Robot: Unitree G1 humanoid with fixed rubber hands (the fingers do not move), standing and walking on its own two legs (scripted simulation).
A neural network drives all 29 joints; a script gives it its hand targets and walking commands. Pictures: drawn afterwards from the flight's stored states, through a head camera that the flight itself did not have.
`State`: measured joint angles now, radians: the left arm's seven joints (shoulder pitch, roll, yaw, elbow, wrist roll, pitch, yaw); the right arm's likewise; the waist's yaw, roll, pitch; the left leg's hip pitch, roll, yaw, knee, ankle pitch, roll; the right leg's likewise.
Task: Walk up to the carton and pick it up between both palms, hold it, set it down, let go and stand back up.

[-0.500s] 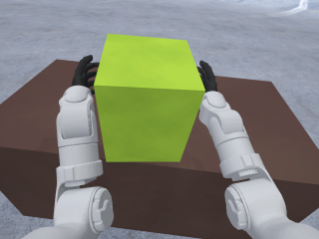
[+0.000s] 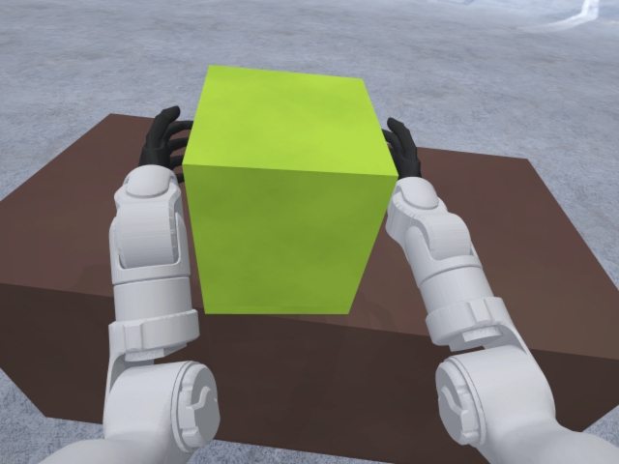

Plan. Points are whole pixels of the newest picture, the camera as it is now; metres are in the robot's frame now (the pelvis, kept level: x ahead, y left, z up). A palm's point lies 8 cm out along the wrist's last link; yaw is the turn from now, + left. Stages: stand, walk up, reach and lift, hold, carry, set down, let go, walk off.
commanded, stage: hold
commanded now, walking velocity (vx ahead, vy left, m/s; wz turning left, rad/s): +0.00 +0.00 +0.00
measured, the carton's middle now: (283, 197) +0.40 +0.02 +0.18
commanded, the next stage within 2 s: set down in 0.06 s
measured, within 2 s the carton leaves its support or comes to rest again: neither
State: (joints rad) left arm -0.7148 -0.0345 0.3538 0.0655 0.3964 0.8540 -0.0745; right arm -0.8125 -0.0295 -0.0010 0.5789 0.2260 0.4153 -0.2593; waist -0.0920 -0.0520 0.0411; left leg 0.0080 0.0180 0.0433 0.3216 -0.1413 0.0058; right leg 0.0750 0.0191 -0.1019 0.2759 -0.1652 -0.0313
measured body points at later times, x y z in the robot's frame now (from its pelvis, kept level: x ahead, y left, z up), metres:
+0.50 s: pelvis +0.01 +0.00 +0.00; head -0.04 +0.03 +0.45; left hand +0.40 +0.16 +0.23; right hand +0.40 -0.13 +0.21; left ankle +0.04 +0.11 -0.75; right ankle +0.01 -0.09 -0.75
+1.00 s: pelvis +0.02 +0.01 +0.00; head -0.01 +0.04 +0.45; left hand +0.42 +0.15 +0.18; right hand +0.41 -0.15 +0.17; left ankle +0.04 +0.11 -0.75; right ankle +0.01 -0.09 -0.75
